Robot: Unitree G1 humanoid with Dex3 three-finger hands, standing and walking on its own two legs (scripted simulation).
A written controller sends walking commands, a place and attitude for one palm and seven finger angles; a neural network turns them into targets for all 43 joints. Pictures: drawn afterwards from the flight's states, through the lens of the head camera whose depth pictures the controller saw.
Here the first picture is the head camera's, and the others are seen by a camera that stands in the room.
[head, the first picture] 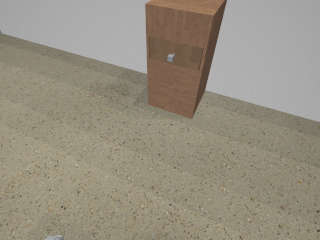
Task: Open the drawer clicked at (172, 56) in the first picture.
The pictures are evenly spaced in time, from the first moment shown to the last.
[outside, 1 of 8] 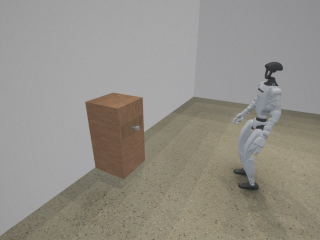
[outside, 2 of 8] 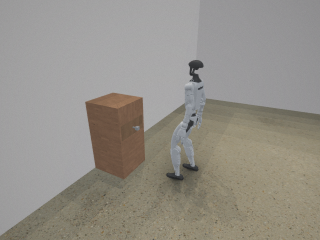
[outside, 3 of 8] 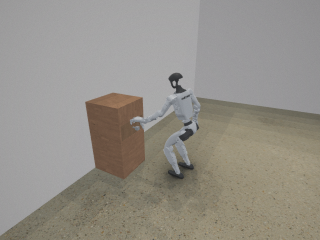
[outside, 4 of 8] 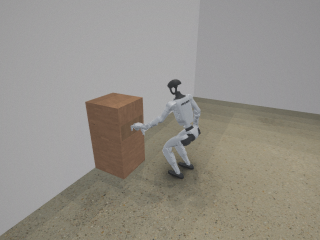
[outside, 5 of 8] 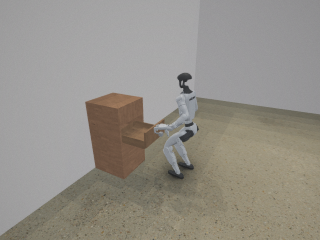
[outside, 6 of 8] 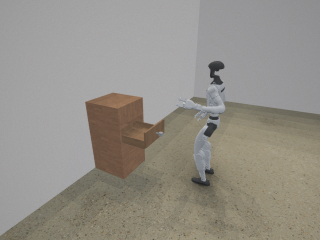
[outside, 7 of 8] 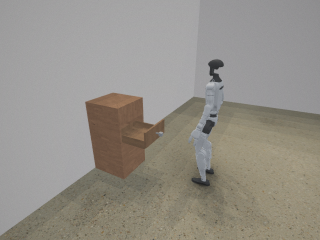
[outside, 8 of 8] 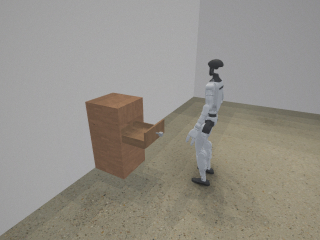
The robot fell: no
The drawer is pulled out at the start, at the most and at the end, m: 0.00 0.30 0.30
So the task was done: yes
